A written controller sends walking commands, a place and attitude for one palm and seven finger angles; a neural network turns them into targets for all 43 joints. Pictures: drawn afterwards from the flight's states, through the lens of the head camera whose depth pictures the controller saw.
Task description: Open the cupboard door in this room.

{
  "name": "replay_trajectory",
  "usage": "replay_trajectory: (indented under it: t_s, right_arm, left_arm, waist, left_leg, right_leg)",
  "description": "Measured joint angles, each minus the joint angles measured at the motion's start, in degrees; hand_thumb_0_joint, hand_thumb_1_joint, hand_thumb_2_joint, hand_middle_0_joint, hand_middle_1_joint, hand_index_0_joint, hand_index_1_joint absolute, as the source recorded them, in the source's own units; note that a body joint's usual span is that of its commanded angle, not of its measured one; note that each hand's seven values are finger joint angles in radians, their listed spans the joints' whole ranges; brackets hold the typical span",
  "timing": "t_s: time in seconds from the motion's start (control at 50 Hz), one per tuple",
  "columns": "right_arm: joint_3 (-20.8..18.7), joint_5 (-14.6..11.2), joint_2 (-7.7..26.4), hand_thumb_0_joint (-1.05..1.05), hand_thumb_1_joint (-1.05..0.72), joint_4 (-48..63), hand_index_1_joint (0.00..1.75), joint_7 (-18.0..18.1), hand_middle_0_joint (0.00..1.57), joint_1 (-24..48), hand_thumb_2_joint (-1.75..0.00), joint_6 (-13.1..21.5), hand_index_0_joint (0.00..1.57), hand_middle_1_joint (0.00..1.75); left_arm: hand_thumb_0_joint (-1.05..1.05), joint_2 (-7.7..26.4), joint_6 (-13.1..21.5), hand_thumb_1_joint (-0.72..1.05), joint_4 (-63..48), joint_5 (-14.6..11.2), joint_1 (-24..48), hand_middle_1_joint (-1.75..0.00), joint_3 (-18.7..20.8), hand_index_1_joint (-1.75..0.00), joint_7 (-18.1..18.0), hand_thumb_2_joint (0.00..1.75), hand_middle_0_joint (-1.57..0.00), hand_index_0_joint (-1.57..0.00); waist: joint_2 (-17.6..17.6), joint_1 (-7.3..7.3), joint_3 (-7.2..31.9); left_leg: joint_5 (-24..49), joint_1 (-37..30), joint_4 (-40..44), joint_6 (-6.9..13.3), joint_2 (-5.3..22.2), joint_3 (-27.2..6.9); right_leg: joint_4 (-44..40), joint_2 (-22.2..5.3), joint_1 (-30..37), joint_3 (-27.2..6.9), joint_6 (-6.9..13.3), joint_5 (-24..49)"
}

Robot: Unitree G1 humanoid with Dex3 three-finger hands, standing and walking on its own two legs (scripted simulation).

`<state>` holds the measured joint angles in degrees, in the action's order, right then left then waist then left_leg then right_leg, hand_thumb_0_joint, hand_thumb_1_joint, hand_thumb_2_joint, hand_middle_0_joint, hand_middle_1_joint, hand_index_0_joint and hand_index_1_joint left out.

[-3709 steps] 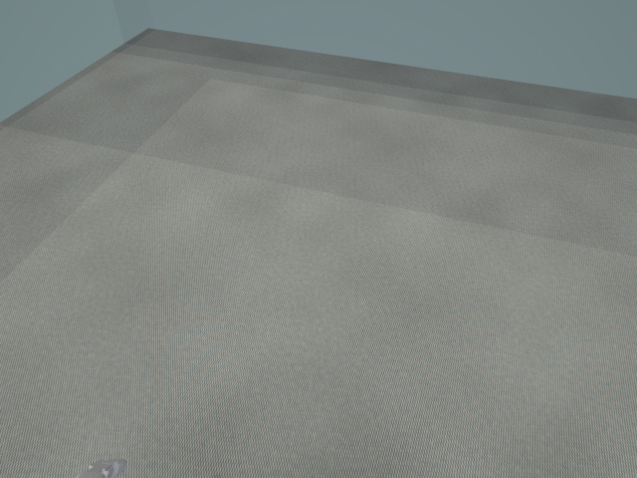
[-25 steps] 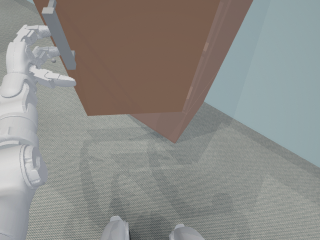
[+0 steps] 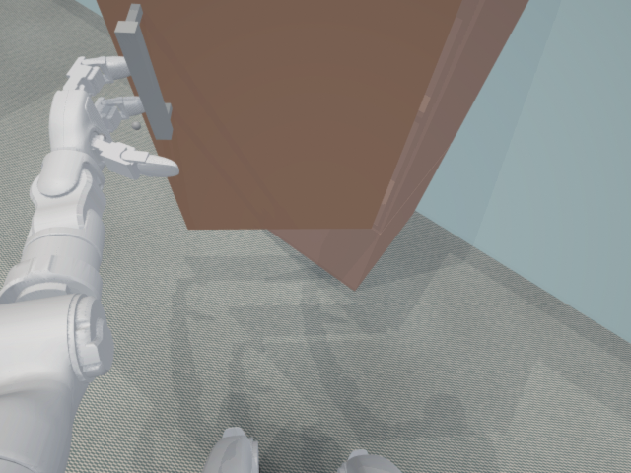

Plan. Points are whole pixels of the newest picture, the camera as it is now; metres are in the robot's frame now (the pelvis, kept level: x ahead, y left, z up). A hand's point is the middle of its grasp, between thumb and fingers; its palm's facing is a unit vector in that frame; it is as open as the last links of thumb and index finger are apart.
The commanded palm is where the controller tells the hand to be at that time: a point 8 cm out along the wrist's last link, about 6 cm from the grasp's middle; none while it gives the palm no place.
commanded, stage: slide the fingers in behind the handle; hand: left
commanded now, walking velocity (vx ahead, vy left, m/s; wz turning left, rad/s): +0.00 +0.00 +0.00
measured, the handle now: (150, 77) +0.59 +0.19 +0.12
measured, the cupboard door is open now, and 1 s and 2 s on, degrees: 40 41 42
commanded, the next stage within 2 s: close the thumb around the handle in 0.26 s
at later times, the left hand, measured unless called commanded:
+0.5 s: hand (136, 130) +0.50 +0.19 +0.11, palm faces +0.05 -1.00 +0.00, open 14.1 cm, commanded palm +0.49 +0.20 +0.11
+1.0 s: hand (135, 126) +0.51 +0.19 +0.11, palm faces +0.06 -1.00 -0.01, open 6.2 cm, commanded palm +0.49 +0.20 +0.11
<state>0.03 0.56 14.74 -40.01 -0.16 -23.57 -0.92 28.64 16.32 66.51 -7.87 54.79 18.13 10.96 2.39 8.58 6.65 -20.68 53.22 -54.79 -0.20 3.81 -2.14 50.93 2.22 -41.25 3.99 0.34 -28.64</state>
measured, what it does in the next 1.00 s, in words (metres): stands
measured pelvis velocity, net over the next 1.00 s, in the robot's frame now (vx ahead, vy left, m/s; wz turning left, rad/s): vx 0.00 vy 0.00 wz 0.01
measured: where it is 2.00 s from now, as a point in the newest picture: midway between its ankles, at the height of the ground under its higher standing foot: outside the picture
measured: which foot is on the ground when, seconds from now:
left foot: down 0.00-1.00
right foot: down 0.00-1.00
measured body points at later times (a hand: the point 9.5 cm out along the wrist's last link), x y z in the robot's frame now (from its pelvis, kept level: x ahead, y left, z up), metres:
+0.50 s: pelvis +0.00 +0.00 +0.00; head +0.10 +0.02 +0.44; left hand +0.50 +0.24 +0.12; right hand +0.00 -0.26 -0.12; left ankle +0.05 +0.12 -0.68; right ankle -0.05 -0.12 -0.68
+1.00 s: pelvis +0.00 +0.00 +0.00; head +0.11 +0.02 +0.44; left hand +0.50 +0.25 +0.12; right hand -0.01 -0.26 -0.11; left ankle +0.05 +0.12 -0.68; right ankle -0.05 -0.12 -0.68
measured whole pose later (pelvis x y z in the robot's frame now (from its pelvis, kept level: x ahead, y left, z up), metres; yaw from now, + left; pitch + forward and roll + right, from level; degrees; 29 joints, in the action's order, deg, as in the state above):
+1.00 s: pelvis +0.00 +0.00 +0.00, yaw +1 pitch +19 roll -4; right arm -0.3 0.8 14.6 -41.5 -0.2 -23.8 0.6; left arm 27.8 17.2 66.9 -8.6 55.5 15.8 9.1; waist 2.7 7.9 6.2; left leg -20.3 53.3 -54.5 -0.1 3.3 -2.5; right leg 50.8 1.8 -41.2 4.2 0.2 -28.6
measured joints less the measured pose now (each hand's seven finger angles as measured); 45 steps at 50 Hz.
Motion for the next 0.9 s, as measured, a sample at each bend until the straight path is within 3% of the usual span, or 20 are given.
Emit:
replay_trajectory:
  t_s: [0.48, 0.64, 0.9]
  right_arm:
    - [0.2, 0.0, -0.3, 0.0, -0.91, -0.6, 0.3, 0.3, 0.21, 0.9, -0.89, 0.8, 0.21, 0.3]
    - [-0.1, 0.1, -0.1, 0.0, -0.91, -1.1, 0.3, 0.3, 0.21, 0.3, -0.89, 1.3, 0.21, 0.3]
    - [-0.2, 0.2, 0.0, 0.0, -0.91, -1.5, 0.3, 0.1, 0.21, -0.2, -0.89, 1.6, 0.21, 0.3]
  left_arm:
    - [-0.01, -1.6, 1.4, -0.45, 0.8, -0.2, 0.0, -1.17, -1.3, -1.18, -1.0, 0.32, -0.2, -0.2]
    - [-0.01, -1.2, 1.3, -0.15, 1.0, -0.5, 0.7, -1.2, -2.0, -1.21, -1.7, 0.45, -0.21, -0.21]
    - [0.0, -0.5, 1.0, 0.53, 1.2, -0.6, 1.4, -1.27, -2.2, -1.28, -1.9, 0.74, -0.25, -0.24]
  waist:
    - [0.3, -0.75, -0.4]
    - [0.3, -0.65, -0.6]
    - [0.3, -0.49, -0.6]
  left_leg:
    - [0.1, -0.7, 0.0, 0.3, -0.6, 0.1]
    - [0.3, -0.2, 0.0, 0.2, -0.6, -0.2]
    - [0.4, 0.3, 0.1, 0.1, -0.5, -0.4]
  right_leg:
    - [0.3, -0.5, 0.6, 0.0, -0.3, -0.1]
    - [0.3, -0.4, 0.2, 0.2, -0.2, 0.0]
    - [0.1, -0.4, -0.2, 0.3, -0.1, 0.1]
